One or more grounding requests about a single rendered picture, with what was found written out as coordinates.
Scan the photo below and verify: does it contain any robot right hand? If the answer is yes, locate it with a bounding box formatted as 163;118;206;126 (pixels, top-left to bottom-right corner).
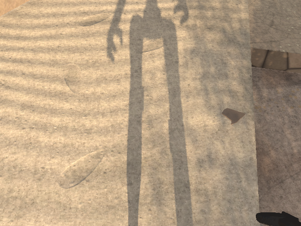
256;211;301;226

